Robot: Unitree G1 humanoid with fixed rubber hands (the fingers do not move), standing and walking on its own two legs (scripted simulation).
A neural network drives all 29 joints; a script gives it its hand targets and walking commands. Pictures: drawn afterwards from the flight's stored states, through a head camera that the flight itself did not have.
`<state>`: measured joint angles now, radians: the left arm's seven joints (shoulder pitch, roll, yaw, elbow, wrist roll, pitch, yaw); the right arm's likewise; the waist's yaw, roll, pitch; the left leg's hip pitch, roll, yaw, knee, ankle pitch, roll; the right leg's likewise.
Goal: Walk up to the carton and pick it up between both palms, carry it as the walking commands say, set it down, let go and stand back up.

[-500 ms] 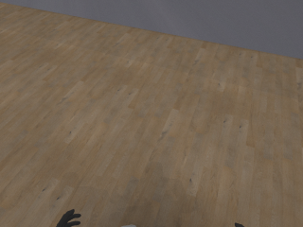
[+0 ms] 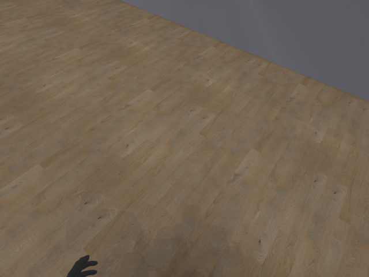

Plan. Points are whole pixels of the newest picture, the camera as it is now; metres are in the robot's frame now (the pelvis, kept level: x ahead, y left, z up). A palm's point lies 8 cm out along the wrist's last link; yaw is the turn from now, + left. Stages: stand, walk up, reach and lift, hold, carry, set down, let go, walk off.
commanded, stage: walk up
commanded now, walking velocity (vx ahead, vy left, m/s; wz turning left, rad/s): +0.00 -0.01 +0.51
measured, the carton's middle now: out of the picture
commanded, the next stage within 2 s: none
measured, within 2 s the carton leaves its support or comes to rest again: neither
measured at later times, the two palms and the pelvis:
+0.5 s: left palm out of the picture +0.08 +0.23 -0.08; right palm out of the picture +0.12 -0.28 -0.12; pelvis +0.01 -0.05 +0.01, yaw +12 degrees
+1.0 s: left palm out of the picture +0.02 +0.19 -0.09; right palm (309, 263) +0.17 -0.31 -0.13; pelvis +0.03 -0.09 +0.00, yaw +28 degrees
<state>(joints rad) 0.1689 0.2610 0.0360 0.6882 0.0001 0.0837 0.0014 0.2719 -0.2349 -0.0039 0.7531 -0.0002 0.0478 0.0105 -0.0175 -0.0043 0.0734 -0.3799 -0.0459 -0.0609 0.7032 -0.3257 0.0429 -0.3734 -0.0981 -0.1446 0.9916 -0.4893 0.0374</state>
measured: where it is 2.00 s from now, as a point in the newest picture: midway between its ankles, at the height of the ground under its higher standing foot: (149, 265)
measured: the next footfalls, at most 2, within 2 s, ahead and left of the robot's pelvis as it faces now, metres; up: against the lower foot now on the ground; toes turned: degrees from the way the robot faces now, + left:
right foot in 0.44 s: +0.07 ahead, -0.09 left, +0.00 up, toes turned +7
left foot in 0.96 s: +0.04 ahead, +0.03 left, +0.00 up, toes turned +31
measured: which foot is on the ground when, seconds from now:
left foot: down 0.00-0.46, up 0.48-0.94, down 0.96-1.00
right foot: up 0.00-0.42, down 0.44-0.94, up 0.96-1.00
